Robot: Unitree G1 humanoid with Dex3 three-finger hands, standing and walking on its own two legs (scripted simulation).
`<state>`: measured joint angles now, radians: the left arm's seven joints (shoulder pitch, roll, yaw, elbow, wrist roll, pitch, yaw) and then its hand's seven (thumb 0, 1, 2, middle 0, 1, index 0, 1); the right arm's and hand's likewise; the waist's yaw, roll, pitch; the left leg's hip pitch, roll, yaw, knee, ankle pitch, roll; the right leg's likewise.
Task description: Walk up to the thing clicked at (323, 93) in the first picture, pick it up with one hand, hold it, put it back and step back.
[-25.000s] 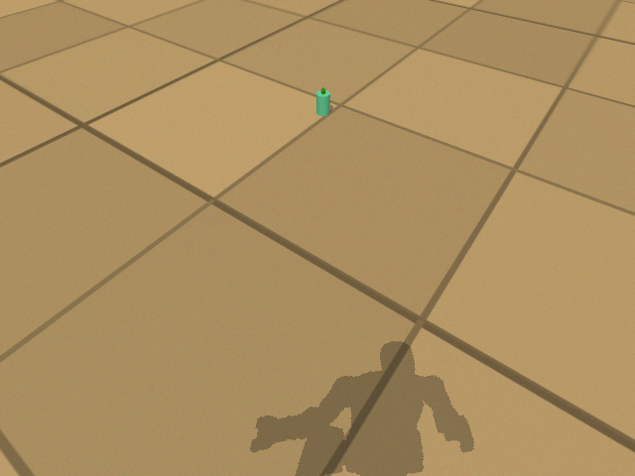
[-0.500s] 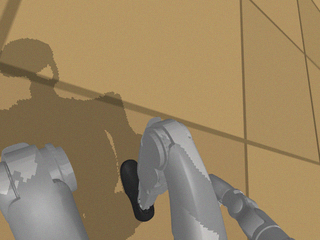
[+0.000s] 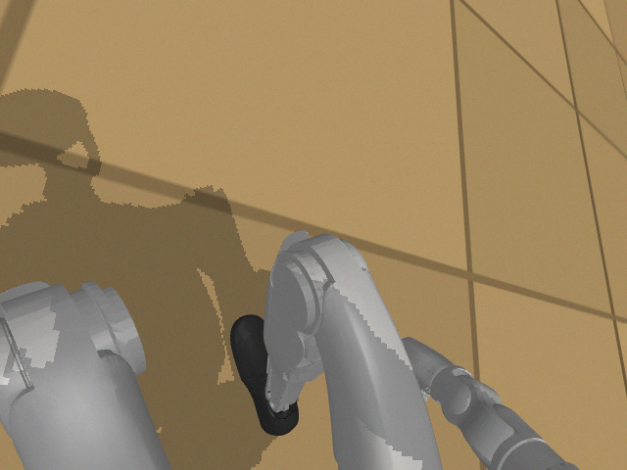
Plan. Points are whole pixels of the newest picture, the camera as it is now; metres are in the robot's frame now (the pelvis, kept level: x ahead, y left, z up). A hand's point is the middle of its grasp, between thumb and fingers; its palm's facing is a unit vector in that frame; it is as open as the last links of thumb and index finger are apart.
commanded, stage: open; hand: left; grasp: from the side
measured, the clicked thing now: out of the picture +0.43 +0.34 -0.20
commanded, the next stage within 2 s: withdraw in 0.12 s
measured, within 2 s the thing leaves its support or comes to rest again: rests again in 0.12 s
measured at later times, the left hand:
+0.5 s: hand out of the picture +0.42 +0.37 -0.14, palm faces +0.55 -0.83 +0.01, open 17.5 cm
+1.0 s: hand out of the picture +0.34 +0.43 -0.04, palm faces +0.48 -0.81 -0.34, open 17.3 cm
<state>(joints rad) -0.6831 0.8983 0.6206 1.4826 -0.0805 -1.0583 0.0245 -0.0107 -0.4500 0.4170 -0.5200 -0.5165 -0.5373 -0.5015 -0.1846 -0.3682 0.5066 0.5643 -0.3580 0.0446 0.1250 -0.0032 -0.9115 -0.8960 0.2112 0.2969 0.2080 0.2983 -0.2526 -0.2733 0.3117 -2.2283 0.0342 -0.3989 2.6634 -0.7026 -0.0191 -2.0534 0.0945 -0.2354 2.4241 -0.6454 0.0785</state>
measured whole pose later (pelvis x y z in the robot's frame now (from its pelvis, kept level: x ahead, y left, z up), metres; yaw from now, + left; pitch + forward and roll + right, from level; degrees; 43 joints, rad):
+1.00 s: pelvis +0.01 -0.01 +0.05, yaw +6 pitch +27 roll -11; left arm -0.51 0.76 0.58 0.94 0.05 -0.39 -0.08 -0.01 -0.52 0.08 -0.07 -0.07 -0.07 -0.06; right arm 0.04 -0.27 0.14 0.62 -0.08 0.12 0.09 0.00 -0.91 -0.90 0.21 0.30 0.21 0.30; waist -0.11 -0.07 0.00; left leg -2.26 0.04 -0.21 2.43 -0.67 0.00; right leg -2.12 0.02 -0.12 2.32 -0.68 0.03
